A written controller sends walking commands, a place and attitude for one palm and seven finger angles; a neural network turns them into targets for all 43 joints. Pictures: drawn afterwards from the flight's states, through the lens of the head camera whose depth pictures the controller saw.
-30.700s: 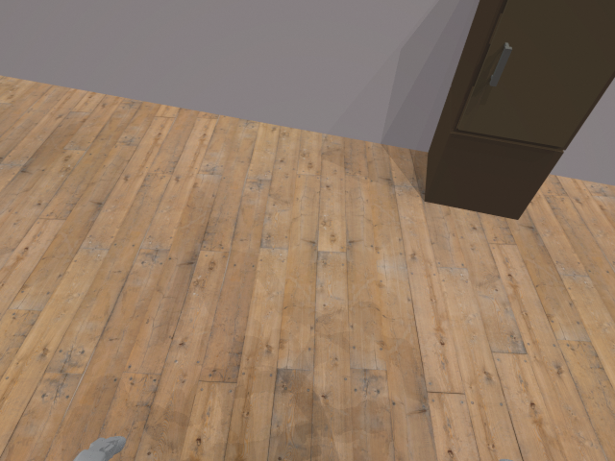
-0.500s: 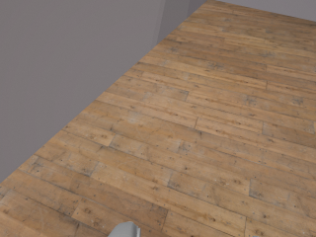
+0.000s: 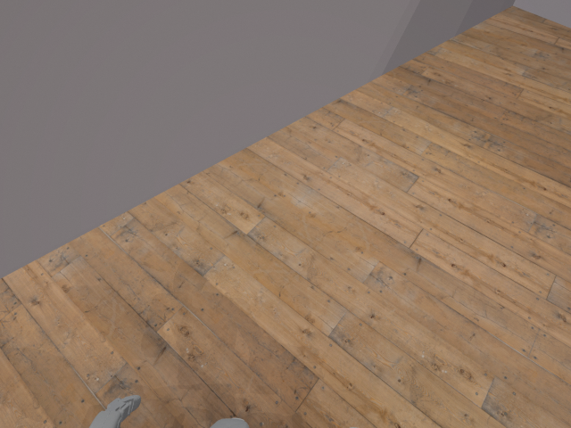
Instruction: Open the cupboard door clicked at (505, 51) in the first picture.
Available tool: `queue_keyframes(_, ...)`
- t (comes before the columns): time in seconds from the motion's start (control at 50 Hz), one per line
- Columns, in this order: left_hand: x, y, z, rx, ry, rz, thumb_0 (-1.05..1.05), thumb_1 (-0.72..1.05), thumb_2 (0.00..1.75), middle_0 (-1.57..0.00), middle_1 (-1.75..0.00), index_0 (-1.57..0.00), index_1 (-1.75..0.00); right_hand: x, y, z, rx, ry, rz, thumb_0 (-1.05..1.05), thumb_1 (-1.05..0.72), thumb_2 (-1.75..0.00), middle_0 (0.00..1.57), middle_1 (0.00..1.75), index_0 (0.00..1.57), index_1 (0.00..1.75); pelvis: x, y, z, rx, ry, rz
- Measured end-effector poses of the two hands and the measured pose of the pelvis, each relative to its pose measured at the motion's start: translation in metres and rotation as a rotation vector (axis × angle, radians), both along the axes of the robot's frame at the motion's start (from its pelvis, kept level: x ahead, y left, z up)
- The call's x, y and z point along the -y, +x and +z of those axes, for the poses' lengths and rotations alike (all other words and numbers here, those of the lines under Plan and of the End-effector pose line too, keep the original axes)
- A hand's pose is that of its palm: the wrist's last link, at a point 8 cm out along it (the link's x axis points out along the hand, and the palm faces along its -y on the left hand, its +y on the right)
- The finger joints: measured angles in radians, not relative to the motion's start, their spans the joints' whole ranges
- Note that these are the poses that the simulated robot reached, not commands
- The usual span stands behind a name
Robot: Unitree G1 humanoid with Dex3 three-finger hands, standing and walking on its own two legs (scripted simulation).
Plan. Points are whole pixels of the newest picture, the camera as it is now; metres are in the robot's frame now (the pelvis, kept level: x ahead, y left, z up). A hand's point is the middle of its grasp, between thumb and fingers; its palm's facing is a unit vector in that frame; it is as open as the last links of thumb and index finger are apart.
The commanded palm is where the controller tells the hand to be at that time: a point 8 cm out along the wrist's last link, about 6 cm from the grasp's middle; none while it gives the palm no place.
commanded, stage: turn to face it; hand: left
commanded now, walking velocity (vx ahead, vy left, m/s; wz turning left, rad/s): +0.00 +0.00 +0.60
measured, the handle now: out of the picture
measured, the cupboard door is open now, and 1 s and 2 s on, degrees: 44 44 44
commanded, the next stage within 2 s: none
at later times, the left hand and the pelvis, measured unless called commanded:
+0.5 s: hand out of the picture +0.02 +0.22 -0.17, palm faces +0.33 -0.92 -0.22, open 7.4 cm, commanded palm none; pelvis +0.01 +0.00 +0.01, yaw +18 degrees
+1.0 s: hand out of the picture +0.00 +0.14 -0.14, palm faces +0.58 -0.78 -0.24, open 7.4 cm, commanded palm none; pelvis +0.04 -0.06 +0.02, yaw +36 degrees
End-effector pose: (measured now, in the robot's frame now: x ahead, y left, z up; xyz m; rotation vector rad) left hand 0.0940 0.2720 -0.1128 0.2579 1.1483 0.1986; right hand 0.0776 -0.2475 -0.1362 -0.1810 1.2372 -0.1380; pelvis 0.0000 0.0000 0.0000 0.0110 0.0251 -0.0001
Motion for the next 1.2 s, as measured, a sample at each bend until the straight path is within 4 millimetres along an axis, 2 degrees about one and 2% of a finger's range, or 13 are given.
queue_keyframes(0.04, 0.009, -0.004, 0.002, 0.014, 0.015, 0.011, 0.01, 0.91, 0.9, -0.2, -0.3, -0.2, -0.3, 0.011, 0.002, -0.007, -0.014, 0.005, 0.002, 0.01, -0.9, -0.9, 0.2, 0.3, 0.21, 0.3, 0.007, 0.0, -0.002, 0.004, 0.004, 0.022)
queue_keyframes(0.12, 0.026, -0.022, 0.009, -0.011, -0.002, 0.055, 0.01, 0.9, 0.9, -0.2, -0.3, -0.2, -0.3, 0.023, 0.014, 0.001, -0.03, -0.002, 0.033, 0.01, -0.9, -0.9, 0.2, 0.3, 0.21, 0.3, 0.013, 0.003, 0.007, 0.012, 0.018, 0.078)
queue_keyframes(0.24, 0.041, -0.048, 0.0, -0.046, -0.071, 0.135, 0.01, 0.9, 0.9, -0.2, -0.3, -0.2, -0.3, 0.02, 0.046, 0.02, -0.015, -0.023, 0.117, 0.01, -0.91, -0.9, 0.2, 0.3, 0.2, 0.3, 0.016, 0.009, 0.015, 0.008, 0.031, 0.155)
queue_keyframes(0.36, 0.027, -0.081, -0.032, -0.069, -0.129, 0.255, 0.01, 0.9, 0.9, -0.21, -0.3, -0.2, -0.3, -0.008, 0.09, 0.022, 0.063, -0.069, 0.249, 0.01, -0.91, -0.9, 0.2, 0.3, 0.2, 0.3, 0.001, 0.012, -0.003, 0.007, -0.003, 0.245)
queue_keyframes(0.4, 0.019, -0.09, -0.037, -0.093, -0.126, 0.289, 0.01, 0.9, 0.9, -0.21, -0.3, -0.2, -0.3, -0.017, 0.097, 0.024, 0.079, -0.077, 0.285, 0.01, -0.91, -0.9, 0.2, 0.3, 0.2, 0.3, 0.0, 0.011, -0.004, 0.009, -0.001, 0.264)
queue_keyframes(0.52, 0.004, -0.091, -0.02, -0.067, -0.091, 0.356, 0.01, 0.9, 0.9, -0.2, -0.3, -0.2, -0.3, -0.028, 0.1, 0.031, 0.052, -0.079, 0.351, 0.01, -0.9, -0.9, 0.2, 0.3, 0.21, 0.3, 0.004, 0.013, 0.008, -0.001, -0.02, 0.33)
queue_keyframes(0.62, 0.005, -0.082, -0.003, -0.013, -0.048, 0.389, 0.01, 0.91, 0.9, -0.2, -0.3, -0.2, -0.3, -0.024, 0.1, 0.024, 0.01, -0.05, 0.384, 0.01, -0.9, -0.9, 0.2, 0.3, 0.21, 0.3, 0.017, 0.019, 0.012, -0.002, -0.02, 0.381)
queue_keyframes(0.76, 0.033, -0.072, 0.008, 0.055, 0.021, 0.427, 0.01, 0.91, 0.9, -0.2, -0.3, -0.2, -0.3, 0.004, 0.119, -0.004, -0.032, -0.005, 0.411, 0.01, -0.9, -0.9, 0.2, 0.3, 0.21, 0.3, 0.049, 0.033, 0.001, 0.004, 0.0, 0.459)
queue_keyframes(0.9, 0.079, -0.102, 0.016, 0.005, -0.021, 0.53, 0.01, 0.9, 0.9, -0.2, -0.3, -0.2, -0.3, 0.008, 0.156, 0.009, -0.032, -0.005, 0.493, 0.01, -0.91, -0.9, 0.2, 0.3, 0.2, 0.3, 0.061, 0.042, 0.016, 0.015, 0.038, 0.563)
queue_keyframes(0.98, 0.099, -0.123, 0.009, -0.016, -0.067, 0.602, 0.01, 0.9, 0.9, -0.2, -0.3, -0.2, -0.3, -0.006, 0.178, 0.018, -0.017, -0.013, 0.567, 0.01, -0.91, -0.9, 0.2, 0.3, 0.2, 0.3, 0.064, 0.045, 0.018, 0.011, 0.047, 0.62)
queue_keyframes(1.04, 0.108, -0.145, 0.0, -0.032, -0.092, 0.666, 0.01, 0.9, 0.9, -0.21, -0.3, -0.2, -0.3, -0.027, 0.194, 0.022, 0.008, -0.021, 0.637, 0.01, -0.91, -0.9, 0.2, 0.3, 0.2, 0.3, 0.062, 0.044, 0.016, 0.013, 0.042, 0.661)
queue_keyframes(1.14, 0.109, -0.192, -0.027, -0.073, -0.13, 0.776, 0.01, 0.9, 0.9, -0.21, -0.3, -0.2, -0.3, -0.074, 0.218, 0.023, 0.107, -0.029, 0.755, 0.01, -0.91, -0.9, 0.2, 0.3, 0.2, 0.3, 0.049, 0.037, -0.001, 0.016, 0.008, 0.731)
queue_keyframes(1.2, 0.105, -0.211, -0.033, -0.112, -0.129, 0.826, 0.01, 0.9, 0.9, -0.21, -0.3, -0.2, -0.3, -0.091, 0.219, 0.027, 0.136, -0.033, 0.808, 0.01, -0.91, -0.9, 0.2, 0.3, 0.2, 0.3, 0.049, 0.034, -0.002, 0.017, 0.014, 0.765)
